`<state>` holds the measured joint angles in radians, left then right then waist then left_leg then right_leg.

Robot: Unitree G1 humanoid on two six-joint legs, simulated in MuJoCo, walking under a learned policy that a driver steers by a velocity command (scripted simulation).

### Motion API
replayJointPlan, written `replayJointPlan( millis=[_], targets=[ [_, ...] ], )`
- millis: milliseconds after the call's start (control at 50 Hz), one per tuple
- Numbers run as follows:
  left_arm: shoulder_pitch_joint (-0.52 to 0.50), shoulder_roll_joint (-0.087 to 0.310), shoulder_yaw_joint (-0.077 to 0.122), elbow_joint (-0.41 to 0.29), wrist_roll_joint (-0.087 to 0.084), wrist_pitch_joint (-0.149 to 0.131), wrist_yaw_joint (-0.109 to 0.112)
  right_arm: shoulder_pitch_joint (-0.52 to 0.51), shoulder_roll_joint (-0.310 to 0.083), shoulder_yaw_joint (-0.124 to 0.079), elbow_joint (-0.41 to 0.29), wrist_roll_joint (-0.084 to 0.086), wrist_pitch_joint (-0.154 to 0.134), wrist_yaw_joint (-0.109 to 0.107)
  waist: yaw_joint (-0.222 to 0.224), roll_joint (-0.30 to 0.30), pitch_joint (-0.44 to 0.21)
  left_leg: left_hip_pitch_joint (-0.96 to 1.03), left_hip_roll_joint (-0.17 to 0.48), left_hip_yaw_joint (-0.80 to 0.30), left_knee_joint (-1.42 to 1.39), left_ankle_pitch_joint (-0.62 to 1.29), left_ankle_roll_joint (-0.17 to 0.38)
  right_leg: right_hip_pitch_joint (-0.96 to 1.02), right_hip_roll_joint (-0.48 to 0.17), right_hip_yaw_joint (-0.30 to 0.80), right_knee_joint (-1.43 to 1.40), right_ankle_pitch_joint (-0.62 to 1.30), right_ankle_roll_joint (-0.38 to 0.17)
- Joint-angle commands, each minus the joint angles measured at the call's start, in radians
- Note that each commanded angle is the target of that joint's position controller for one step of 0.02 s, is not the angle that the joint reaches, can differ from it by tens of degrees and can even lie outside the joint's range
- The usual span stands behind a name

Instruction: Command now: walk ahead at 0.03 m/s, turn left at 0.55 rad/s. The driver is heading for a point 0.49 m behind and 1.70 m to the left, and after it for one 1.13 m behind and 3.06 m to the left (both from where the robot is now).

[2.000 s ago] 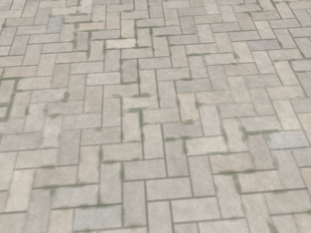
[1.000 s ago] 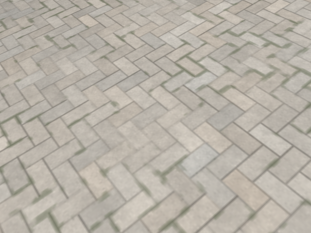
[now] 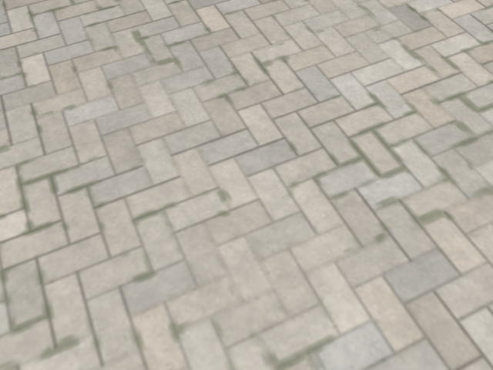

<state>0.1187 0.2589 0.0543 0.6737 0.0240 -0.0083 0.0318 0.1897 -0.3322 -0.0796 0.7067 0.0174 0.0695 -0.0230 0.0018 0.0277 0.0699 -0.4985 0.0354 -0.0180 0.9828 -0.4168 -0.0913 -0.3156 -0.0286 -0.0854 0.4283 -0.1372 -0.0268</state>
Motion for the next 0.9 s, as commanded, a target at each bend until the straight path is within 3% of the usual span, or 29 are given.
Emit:
replayJointPlan(
  millis=[20, 60, 100, 120, 140, 160, 180, 200, 220, 240, 260, 300, 340, 420, 500, 540, 580, 600, 620, 640, 660, 680, 720, 740, 800, 900],
  targets=[
    [-0.041, 0.183, 0.054, -0.059, -0.007, -0.006, 0.003, 0.027, -0.056, -0.009, -0.081, -0.003, -0.006, 0.016, 0.001, -0.178, -0.179, 0.096, 0.024, 0.024, -0.109, 0.042, 0.02, 0.121, -0.27, 0.153, -0.134, 0.221, -0.219],
    [-0.034, 0.198, 0.06, -0.048, -0.016, -0.002, -0.004, 0.021, -0.072, -0.015, -0.094, -0.001, -0.003, 0.027, 0.003, -0.181, -0.175, 0.13, 0.017, 0.047, -0.181, 0.048, 0.041, 0.133, -0.286, 0.143, -0.117, 0.2, -0.209],
    [-0.047, 0.207, 0.063, -0.038, -0.033, 0.002, -0.007, 0.043, -0.074, -0.021, -0.095, -0.001, 0.0, 0.037, -0.022, -0.173, -0.169, 0.197, 0.001, 0.076, -0.318, 0.112, 0.077, 0.128, -0.286, 0.118, -0.068, 0.163, -0.17],
    [-0.045, 0.201, 0.063, -0.029, -0.043, 0.005, -0.006, 0.077, -0.074, -0.025, -0.083, -0.004, -0.001, 0.039, -0.04, -0.161, -0.169, 0.265, -0.022, 0.093, -0.417, 0.179, 0.103, 0.1, -0.266, 0.087, -0.019, 0.11, -0.132],
    [0.004, 0.171, 0.057, -0.004, -0.044, 0.008, -0.008, 0.11, -0.1, -0.037, -0.073, -0.009, -0.002, 0.033, -0.043, -0.103, -0.156, 0.35, -0.027, 0.052, -0.511, 0.262, 0.139, 0.03, -0.225, 0.035, 0.074, 0.004, -0.062],
    [0.036, 0.112, 0.043, -0.007, -0.014, 0.011, -0.013, 0.125, -0.201, -0.062, -0.087, -0.01, -0.006, 0.015, -0.014, 0.16, -0.129, 0.458, 0.179, -0.254, -0.624, 0.519, 0.226, -0.178, -0.107, -0.082, 0.345, -0.258, 0.051],
    [-0.039, 0.119, 0.042, -0.066, 0.003, 0.009, -0.003, 0.092, -0.279, -0.07, -0.127, -0.037, -0.02, 0.015, -0.036, 0.296, -0.104, 0.412, 0.37, -0.526, -0.66, 0.642, 0.427, -0.375, 0.034, 0.002, 0.568, -0.544, 0.104],
    [-0.096, 0.155, 0.053, -0.073, -0.006, 0.007, 0.001, 0.113, -0.227, -0.06, -0.122, -0.048, -0.044, 0.019, -0.082, 0.177, -0.149, 0.401, 0.329, -0.501, -0.697, 0.407, 0.443, -0.388, 0.015, 0.121, 0.684, -0.508, 0.088],
    [-0.085, 0.167, 0.06, -0.071, -0.023, 0.003, -0.004, 0.102, -0.196, -0.051, -0.108, -0.032, -0.063, 0.02, -0.054, 0.15, -0.132, 0.409, 0.269, -0.453, -0.72, 0.136, 0.384, -0.416, -0.008, 0.151, 0.684, -0.396, 0.061],
    [-0.067, 0.175, 0.068, -0.049, -0.025, -0.001, -0.004, 0.074, -0.163, -0.043, -0.106, -0.01, -0.07, 0.017, -0.038, 0.105, -0.109, 0.41, 0.231, -0.433, -0.742, -0.078, 0.335, -0.437, -0.026, 0.155, 0.655, -0.307, 0.051],
    [-0.068, 0.185, 0.073, -0.043, -0.021, -0.006, -0.006, 0.059, -0.139, -0.031, -0.106, 0.002, -0.073, 0.012, -0.035, 0.123, -0.083, 0.411, 0.217, -0.435, -0.767, -0.149, 0.319, -0.455, -0.029, 0.157, 0.625, -0.243, 0.052],
    [-0.068, 0.167, 0.071, -0.039, -0.025, -0.028, -0.019, 0.073, -0.123, -0.02, -0.109, -0.009, -0.079, 0.001, -0.027, 0.132, -0.076, 0.413, 0.182, -0.413, -0.795, -0.119, 0.308, -0.425, -0.01, 0.15, 0.572, -0.137, 0.057],
    [-0.084, 0.152, 0.066, -0.032, -0.027, -0.051, -0.028, 0.102, -0.128, -0.023, -0.105, -0.013, -0.09, -0.007, -0.037, 0.108, -0.085, 0.444, 0.164, -0.381, -0.793, -0.027, 0.303, -0.399, 0.004, 0.149, 0.462, -0.064, 0.065],
    [-0.127, 0.119, 0.05, -0.031, -0.033, -0.076, -0.044, 0.131, -0.158, -0.034, -0.091, -0.001, -0.098, -0.01, -0.056, 0.124, -0.062, 0.394, 0.132, -0.349, -0.775, 0.046, 0.304, -0.287, 0.035, 0.147, 0.235, -0.019, 0.087],
    [-0.157, 0.128, 0.045, -0.042, -0.046, -0.096, -0.059, 0.156, -0.172, -0.04, -0.083, 0.009, -0.093, -0.002, -0.07, 0.123, -0.046, 0.33, 0.132, -0.408, -0.742, 0.014, 0.313, -0.175, 0.052, 0.153, 0.112, -0.056, 0.083],
    [-0.134, 0.146, 0.05, -0.039, -0.054, -0.107, -0.063, 0.152, -0.164, -0.038, -0.083, 0.01, -0.09, 0.002, -0.056, 0.129, -0.054, 0.31, 0.132, -0.455, -0.721, 0.006, 0.306, -0.094, 0.056, 0.158, 0.073, -0.061, 0.067],
    [-0.058, 0.155, 0.057, -0.017, -0.053, -0.118, -0.06, 0.128, -0.135, -0.028, -0.088, 0.011, -0.086, 0.004, -0.003, 0.123, -0.067, 0.264, 0.097, -0.463, -0.658, 0.012, 0.278, 0.049, 0.055, 0.143, -0.013, -0.018, 0.041],
    [0.01, 0.169, 0.065, 0.001, -0.047, -0.121, -0.054, 0.123, -0.098, -0.017, -0.092, 0.008, -0.087, 0.004, 0.032, 0.11, -0.093, 0.203, 0.057, -0.438, -0.587, 0.012, 0.247, 0.179, 0.026, 0.151, -0.039, -0.009, 0.021],
    [0.142, 0.21, 0.077, 0.022, -0.033, -0.122, -0.044, 0.107, -0.035, 0.003, -0.106, -0.001, -0.09, 0.004, 0.089, 0.024, -0.172, 0.078, -0.002, -0.356, -0.377, -0.053, 0.199, 0.382, -0.11, 0.282, -0.049, -0.088, -0.03],
    [0.236, 0.315, 0.098, 0.047, -0.01, -0.111, -0.042, 0.134, 0.013, 0.019, -0.161, 0.016, -0.102, 0.002, 0.075, -0.255, -0.235, -0.186, -0.126, -0.178, -0.071, -0.191, 0.143, 0.56, -0.321, 0.657, -0.157, -0.407, -0.161],
    [0.225, 0.273, 0.091, 0.053, -0.017, -0.109, -0.051, 0.145, -0.08, -0.001, -0.153, 0.028, -0.109, -0.001, 0.069, -0.258, -0.158, -0.323, -0.059, -0.164, 0.105, -0.175, 0.124, 0.516, -0.386, 0.809, -0.207, -0.577, -0.206],
    [0.187, 0.207, 0.071, 0.042, -0.027, -0.107, -0.047, 0.115, -0.127, -0.016, -0.137, 0.024, -0.107, 0.0, 0.07, -0.201, -0.074, -0.36, -0.022, -0.165, 0.175, -0.09, 0.119, 0.456, -0.347, 0.701, -0.205, -0.53, -0.183],
    [0.128, 0.142, 0.049, 0.034, -0.024, -0.099, -0.039, 0.09, -0.112, -0.019, -0.123, 0.008, -0.104, 0.008, 0.048, -0.15, -0.025, -0.339, 0.018, -0.14, 0.188, 0.046, 0.104, 0.374, -0.267, 0.494, -0.216, -0.288, -0.14],
    [0.118, 0.127, 0.041, 0.038, -0.02, -0.097, -0.035, 0.072, -0.095, -0.017, -0.13, 0.01, -0.103, 0.017, 0.041, -0.15, -0.011, -0.318, 0.041, -0.134, 0.177, 0.091, 0.101, 0.333, -0.243, 0.412, -0.23, -0.181, -0.127],
    [0.13, 0.136, 0.042, 0.056, -0.019, -0.103, -0.03, 0.037, -0.042, -0.003, -0.152, 0.011, -0.102, 0.031, 0.04, -0.145, -0.012, -0.305, 0.057, -0.089, 0.144, 0.179, 0.08, 0.287, -0.213, 0.258, -0.262, 0.022, -0.135],
    [0.133, 0.177, 0.046, 0.082, -0.023, -0.094, -0.025, -0.07, -0.003, 0.018, -0.19, 0.005, -0.11, 0.053, 0.062, -0.109, 0.005, -0.247, 0.058, -0.023, -0.126, 0.374, 0.069, 0.27, -0.193, 0.072, -0.275, 0.207, -0.128]
  ],
)
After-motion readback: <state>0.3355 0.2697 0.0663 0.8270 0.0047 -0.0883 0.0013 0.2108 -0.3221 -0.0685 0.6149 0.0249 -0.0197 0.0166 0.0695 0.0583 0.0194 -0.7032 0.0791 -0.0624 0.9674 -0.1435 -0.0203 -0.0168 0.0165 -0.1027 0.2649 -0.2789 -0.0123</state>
